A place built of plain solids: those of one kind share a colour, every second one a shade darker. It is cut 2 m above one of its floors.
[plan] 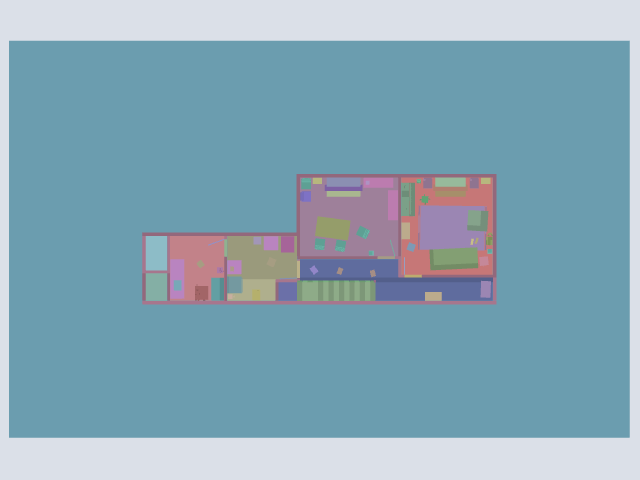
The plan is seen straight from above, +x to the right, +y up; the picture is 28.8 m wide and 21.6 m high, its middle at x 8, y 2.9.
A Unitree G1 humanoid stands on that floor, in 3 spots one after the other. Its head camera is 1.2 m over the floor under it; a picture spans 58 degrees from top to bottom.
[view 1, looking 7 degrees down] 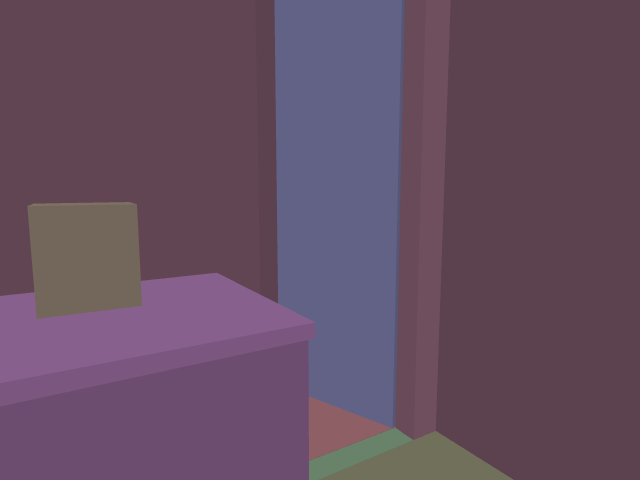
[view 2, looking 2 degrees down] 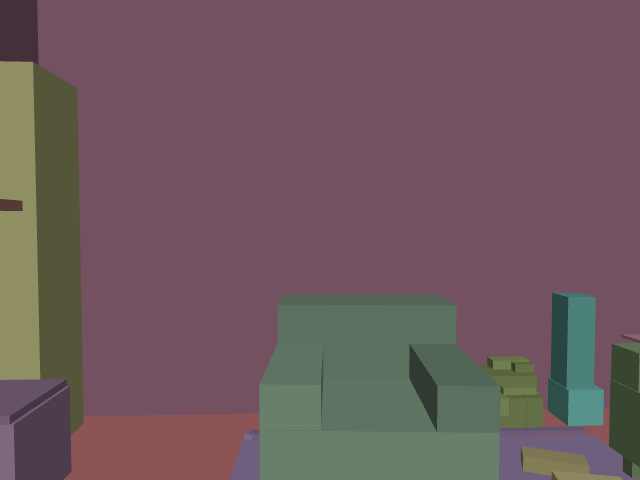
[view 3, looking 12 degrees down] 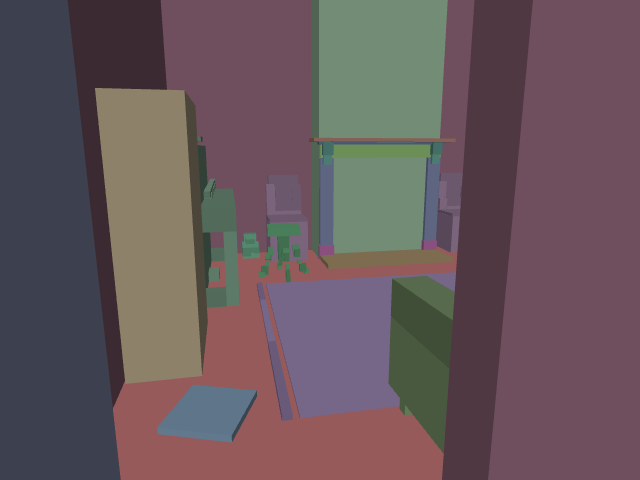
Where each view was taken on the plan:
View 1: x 5.22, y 1.52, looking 148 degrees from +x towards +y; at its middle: leaf_scullery_door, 2.33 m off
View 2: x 13.03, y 4.08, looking -2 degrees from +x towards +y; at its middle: wall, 2.76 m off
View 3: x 12.22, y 0.72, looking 78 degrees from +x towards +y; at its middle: fixture_breast_front_jamb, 4.74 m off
